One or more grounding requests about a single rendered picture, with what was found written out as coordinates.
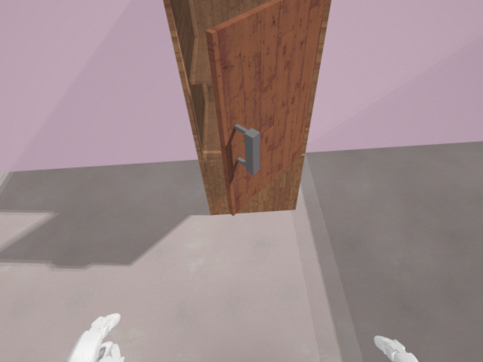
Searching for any handle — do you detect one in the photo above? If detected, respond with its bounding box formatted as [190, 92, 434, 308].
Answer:
[235, 124, 260, 175]

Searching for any right robot hand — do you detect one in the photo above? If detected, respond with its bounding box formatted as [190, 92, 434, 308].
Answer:
[374, 336, 418, 362]

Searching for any cupboard door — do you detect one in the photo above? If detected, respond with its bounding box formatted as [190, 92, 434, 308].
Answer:
[205, 0, 325, 216]

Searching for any left robot hand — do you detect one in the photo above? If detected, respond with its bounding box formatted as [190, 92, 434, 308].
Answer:
[67, 313, 125, 362]

